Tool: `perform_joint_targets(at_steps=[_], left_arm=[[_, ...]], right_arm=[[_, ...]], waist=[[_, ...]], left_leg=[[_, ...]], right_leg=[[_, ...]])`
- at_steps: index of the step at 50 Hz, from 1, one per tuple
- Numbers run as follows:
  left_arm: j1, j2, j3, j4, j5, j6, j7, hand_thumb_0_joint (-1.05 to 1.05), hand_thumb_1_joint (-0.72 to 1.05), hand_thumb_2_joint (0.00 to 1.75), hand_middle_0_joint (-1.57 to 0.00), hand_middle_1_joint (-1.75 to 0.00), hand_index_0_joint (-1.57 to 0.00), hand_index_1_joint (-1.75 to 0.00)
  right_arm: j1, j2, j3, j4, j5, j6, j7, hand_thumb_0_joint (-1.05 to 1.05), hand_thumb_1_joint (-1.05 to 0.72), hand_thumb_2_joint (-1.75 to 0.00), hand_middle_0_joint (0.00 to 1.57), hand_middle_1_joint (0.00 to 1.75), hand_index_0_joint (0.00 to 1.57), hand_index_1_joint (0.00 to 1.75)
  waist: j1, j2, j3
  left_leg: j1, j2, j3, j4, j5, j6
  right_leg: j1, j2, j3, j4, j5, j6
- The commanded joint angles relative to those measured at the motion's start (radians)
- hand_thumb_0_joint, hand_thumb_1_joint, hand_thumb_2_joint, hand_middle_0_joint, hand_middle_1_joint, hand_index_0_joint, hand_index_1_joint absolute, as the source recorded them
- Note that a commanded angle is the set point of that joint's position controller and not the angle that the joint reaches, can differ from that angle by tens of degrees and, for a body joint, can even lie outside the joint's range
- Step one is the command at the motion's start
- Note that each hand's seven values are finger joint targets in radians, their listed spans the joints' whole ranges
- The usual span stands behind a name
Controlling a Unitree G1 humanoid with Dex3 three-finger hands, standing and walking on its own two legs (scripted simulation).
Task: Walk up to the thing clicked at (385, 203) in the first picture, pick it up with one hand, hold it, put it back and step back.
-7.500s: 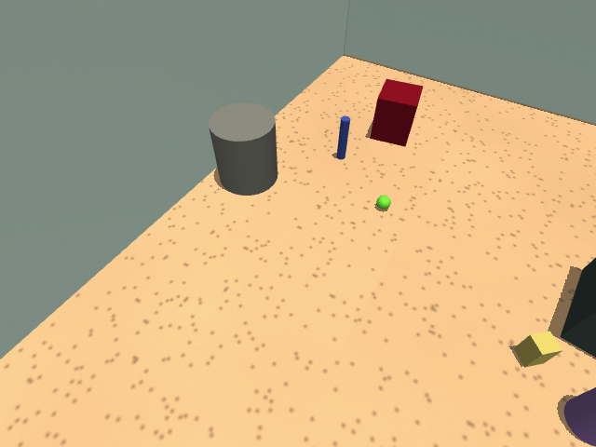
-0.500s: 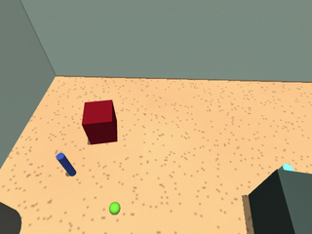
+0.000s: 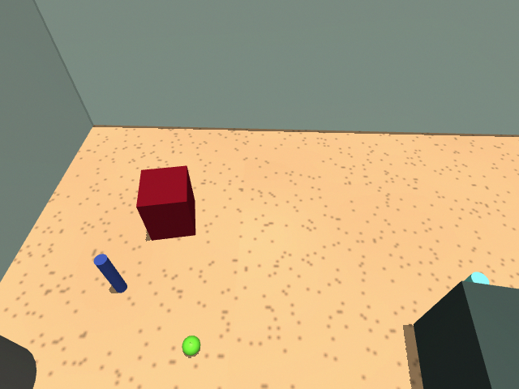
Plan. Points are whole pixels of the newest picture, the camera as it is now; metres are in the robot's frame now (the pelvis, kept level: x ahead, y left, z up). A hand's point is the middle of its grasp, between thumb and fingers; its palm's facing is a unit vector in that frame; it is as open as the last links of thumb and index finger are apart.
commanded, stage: stand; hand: left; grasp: from above
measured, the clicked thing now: (191, 345) +0.38 +0.26 -0.75
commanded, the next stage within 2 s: rise first in 0.58 s
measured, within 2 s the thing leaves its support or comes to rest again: neither
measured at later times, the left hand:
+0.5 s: hand out of the picture +0.07 +0.25 -0.16, palm faces -0.03 -0.94 -0.34, open 7.4 cm
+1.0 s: hand (125, 386) +0.16 +0.25 -0.18, palm faces -0.06 -0.93 -0.36, open 10.5 cm
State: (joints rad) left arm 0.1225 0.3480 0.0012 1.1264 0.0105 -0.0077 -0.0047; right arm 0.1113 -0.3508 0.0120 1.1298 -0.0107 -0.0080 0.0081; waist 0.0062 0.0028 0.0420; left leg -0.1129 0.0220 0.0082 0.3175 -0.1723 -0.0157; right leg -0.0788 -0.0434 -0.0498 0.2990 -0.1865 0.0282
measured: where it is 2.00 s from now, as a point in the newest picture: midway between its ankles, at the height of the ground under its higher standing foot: outside the picture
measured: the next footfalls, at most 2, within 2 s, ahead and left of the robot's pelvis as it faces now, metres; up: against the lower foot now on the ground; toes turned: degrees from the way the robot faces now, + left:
none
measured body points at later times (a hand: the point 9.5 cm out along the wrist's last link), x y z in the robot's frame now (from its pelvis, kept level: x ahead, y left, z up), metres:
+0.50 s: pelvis +0.01 +0.00 +0.00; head +0.02 +0.00 +0.45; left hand +0.07 +0.30 -0.13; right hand +0.08 -0.30 -0.13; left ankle +0.00 +0.13 -0.75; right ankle -0.01 -0.13 -0.75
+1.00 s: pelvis -0.01 +0.00 -0.03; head +0.06 +0.01 +0.42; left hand +0.16 +0.30 -0.15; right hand +0.09 -0.26 -0.15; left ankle +0.00 +0.13 -0.75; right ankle -0.01 -0.13 -0.75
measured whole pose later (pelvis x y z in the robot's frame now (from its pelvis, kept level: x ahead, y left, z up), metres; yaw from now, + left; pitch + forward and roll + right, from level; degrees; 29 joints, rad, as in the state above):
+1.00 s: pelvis -0.01 +0.00 -0.03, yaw -1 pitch +8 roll -1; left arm -0.04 0.35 0.16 0.99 0.14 0.05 -0.03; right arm 0.24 -0.24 -0.02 0.73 0.03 -0.03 -0.01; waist -0.03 -0.01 -0.01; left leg -0.50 0.04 0.01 0.68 -0.32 -0.02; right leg -0.47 -0.03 -0.03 0.65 -0.33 0.02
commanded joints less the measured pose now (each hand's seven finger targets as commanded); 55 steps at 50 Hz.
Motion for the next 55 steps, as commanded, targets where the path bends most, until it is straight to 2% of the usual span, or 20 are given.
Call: perform_joint_targets(at_steps=[1,22,26,33,34,35,36,37,38,39,40,41,42,43,46,48,49,51,52,55], left_arm=[[-0.032,0.219,0.043,-0.052,0.002,-0.019,0.013,0.0,0.9,0.9,-0.2,-0.3,-0.2,-0.3],[-0.023,0.219,0.038,-0.053,0.003,-0.02,0.014,0.0,0.9,0.9,-0.2,-0.3,-0.2,-0.3],[-0.027,0.218,0.04,-0.057,0.002,-0.019,0.014,0.0,0.9,0.9,-0.2,-0.3,-0.2,-0.3],[-0.022,0.21,0.037,-0.056,0.003,-0.018,0.014,0.0,0.9,0.9,-0.2,-0.3,-0.2,-0.3],[-0.019,0.216,0.037,-0.054,0.003,-0.018,0.014,0.0,0.82,0.95,-0.2,-0.37,-0.18,-0.38],[-0.369,0.065,0.049,-0.404,-0.054,-0.112,0.03,0.0,0.74,1.0,-0.22,-0.45,-0.17,-0.46],[-0.483,0.096,0.057,-0.342,-0.052,-0.103,0.035,0.0,0.66,0.97,-0.22,-0.51,-0.17,-0.54],[-0.306,0.176,0.109,-0.181,-0.033,-0.067,0.035,0.0,0.58,0.94,-0.19,-0.59,-0.16,-0.62],[-0.273,0.203,0.131,-0.111,-0.011,-0.045,0.025,0.0,0.5,0.94,-0.15,-0.67,-0.14,-0.7],[-0.32,0.234,0.147,-0.105,0.005,-0.038,0.011,0.0,0.42,0.95,-0.12,-0.75,-0.12,-0.78],[-0.33,0.261,0.178,-0.098,0.03,-0.045,0.002,0.0,0.34,0.95,-0.11,-0.83,-0.12,-0.85],[-0.242,0.266,0.202,-0.062,0.063,-0.036,-0.007,0.0,0.26,0.96,-0.06,-0.91,-0.08,-0.93],[-0.153,0.244,0.217,-0.052,0.087,-0.025,-0.019,0.0,0.18,0.97,-0.04,-0.99,-0.07,-0.98],[-0.098,0.223,0.215,-0.065,0.098,-0.012,-0.024,0.0,0.1,1.0,-0.01,-1.05,-0.04,-1.02],[-0.087,0.18,0.198,-0.153,0.132,0.037,-0.02,0.0,-0.12,1.02,-0.01,-1.08,-0.03,-1.06],[-0.09,0.186,0.209,-0.192,0.151,0.074,-0.013,0.0,-0.28,1.02,-0.04,-1.07,-0.04,-1.06],[-0.085,0.19,0.215,-0.21,0.159,0.085,-0.009,0.0,-0.36,1.01,-0.05,-1.07,-0.05,-1.07],[-0.13,0.194,0.218,-0.268,0.174,0.088,0.001,0.0,-0.49,1.02,-0.06,-1.07,-0.06,-1.08],[-0.087,0.18,0.227,-0.266,0.183,0.088,0.004,0.0,-0.5,1.01,-0.06,-1.08,-0.06,-1.08],[-0.065,0.201,0.248,-0.388,0.204,0.079,0.009,0.0,-0.54,1.01,-0.06,-1.07,-0.06,-1.07]], right_arm=[[-0.037,-0.212,-0.043,-0.057,0.002,-0.021,-0.016,0.0,-0.9,-0.9,0.2,0.3,0.2,0.3],[-0.036,-0.213,-0.043,-0.053,0.002,-0.023,-0.017,0.0,-0.9,-0.9,0.2,0.3,0.2,0.3],[-0.036,-0.216,-0.046,-0.054,0.0,-0.024,-0.018,0.0,-0.9,-0.9,0.2,0.3,0.2,0.3],[-0.039,-0.218,-0.046,-0.054,0.001,-0.025,-0.018,0.0,-0.9,-0.9,0.2,0.3,0.2,0.3],[-0.041,-0.215,-0.046,-0.055,0.004,-0.024,-0.018,0.0,-0.92,-0.91,0.2,0.3,0.2,0.3],[-0.013,-0.052,-0.01,-0.338,0.071,-0.069,-0.04,0.0,-0.97,-0.92,0.2,0.3,0.2,0.3],[0.042,-0.074,-0.014,-0.274,0.072,-0.065,-0.05,0.0,-0.91,-0.9,0.2,0.3,0.2,0.3],[0.08,-0.108,-0.034,-0.285,0.076,-0.052,-0.061,0.0,-0.91,-0.9,0.2,0.3,0.2,0.3],[0.099,-0.11,-0.048,-0.296,0.069,-0.045,-0.062,0.0,-0.88,-0.89,0.2,0.3,0.2,0.3],[0.105,-0.107,-0.051,-0.324,0.067,-0.045,-0.064,0.0,-0.89,-0.9,0.2,0.3,0.2,0.3],[0.113,-0.112,-0.072,-0.347,0.051,-0.051,-0.065,0.0,-0.92,-0.9,0.2,0.3,0.2,0.3],[0.144,-0.104,-0.084,-0.357,0.037,-0.053,-0.06,0.0,-0.91,-0.9,0.2,0.3,0.2,0.3],[0.156,-0.096,-0.095,-0.383,0.027,-0.053,-0.05,0.0,-0.91,-0.9,0.2,0.3,0.2,0.3],[0.159,-0.092,-0.099,-0.41,0.028,-0.054,-0.044,0.0,-0.92,-0.9,0.2,0.3,0.2,0.3],[0.135,-0.081,-0.103,-0.488,0.038,-0.056,-0.036,0.0,-0.91,-0.9,0.2,0.3,0.2,0.3],[0.121,-0.075,-0.103,-0.527,0.04,-0.055,-0.027,0.0,-0.89,-0.9,0.2,0.3,0.2,0.3],[0.113,-0.071,-0.103,-0.541,0.039,-0.056,-0.023,0.0,-0.91,-0.9,0.2,0.3,0.2,0.3],[0.11,-0.063,-0.104,-0.564,0.034,-0.068,-0.016,0.0,-0.9,-0.9,0.2,0.3,0.2,0.3],[0.126,-0.06,-0.107,-0.573,0.032,-0.073,-0.014,0.0,-0.89,-0.9,0.2,0.3,0.2,0.3],[0.14,-0.058,-0.116,-0.604,0.027,-0.092,-0.013,0.0,-0.87,-0.89,0.2,0.3,0.2,0.3]], waist=[[-0.007,0.001,-0.05],[-0.005,-0.005,-0.063],[-0.003,0.004,-0.08],[0.0,0.004,-0.074],[-0.002,-0.007,-0.07],[-0.119,0.007,0.008],[-0.1,-0.007,-0.04],[-0.071,-0.042,-0.021],[-0.066,-0.064,-0.064],[-0.053,-0.072,-0.089],[-0.04,-0.051,-0.165],[-0.024,-0.021,-0.223],[0.008,0.013,-0.27],[0.019,0.033,-0.278],[0.01,0.061,-0.278],[-0.003,0.016,-0.277],[0.003,0.004,-0.267],[-0.006,0.009,-0.252],[-0.005,0.017,-0.265],[-0.007,0.045,-0.332]], left_leg=[[0.0,0.112,-0.093,-0.049,0.151,0.029],[0.009,0.115,-0.086,-0.043,0.172,0.032],[0.02,0.117,-0.082,-0.035,0.219,0.033],[0.019,0.116,-0.083,-0.038,0.212,0.031],[0.029,0.115,-0.087,-0.042,0.213,0.029],[-0.082,-0.021,0.037,0.026,0.038,0.023],[-0.078,-0.026,0.032,0.042,0.021,0.025],[-0.106,-0.022,0.034,0.058,0.003,0.026],[-0.135,-0.028,0.03,0.101,0.02,0.029],[-0.163,-0.026,0.026,0.141,0.038,0.03],[-0.169,-0.025,0.023,0.179,0.063,0.027],[-0.198,-0.032,0.025,0.223,0.094,0.024],[-0.219,-0.038,0.025,0.251,0.12,0.016],[-0.234,-0.039,0.027,0.269,0.135,0.013],[-0.256,-0.033,0.019,0.278,0.147,0.005],[-0.302,-0.03,0.016,0.322,0.134,0.012],[-0.342,-0.029,0.014,0.352,0.117,0.015],[-0.416,-0.024,0.011,0.41,0.041,0.014],[-0.436,-0.023,0.013,0.438,0.017,0.016],[-0.486,-0.014,0.006,0.52,0.018,0.017]], right_leg=[[0.001,-0.106,0.08,-0.044,0.112,-0.039],[0.01,-0.111,0.086,-0.04,0.145,-0.037],[0.019,-0.114,0.083,-0.028,0.18,-0.041],[0.013,-0.112,0.079,-0.032,0.174,-0.039],[0.002,-0.108,0.075,-0.032,0.164,-0.037],[-0.233,0.036,0.018,0.038,0.103,-0.032],[-0.196,0.032,0.008,0.051,0.088,-0.032],[-0.19,0.038,-0.001,0.058,0.049,-0.035],[-0.21,0.038,-0.001,0.09,0.053,-0.038],[-0.228,0.04,-0.001,0.129,0.067,-0.039],[-0.229,0.038,0.003,0.174,0.096,-0.04],[-0.224,0.033,0.008,0.217,0.126,-0.042],[-0.217,0.032,0.009,0.252,0.135,-0.049],[-0.227,0.035,0.013,0.273,0.137,-0.051],[-0.263,0.047,0.004,0.292,0.124,-0.057],[-0.292,0.049,0.0,0.319,0.112,-0.052],[-0.324,0.048,0.0,0.344,0.093,-0.05],[-0.418,0.05,0.001,0.4,0.014,-0.049],[-0.445,0.048,0.003,0.431,-0.008,-0.049],[-0.521,0.048,0.007,0.526,-0.01,-0.049]])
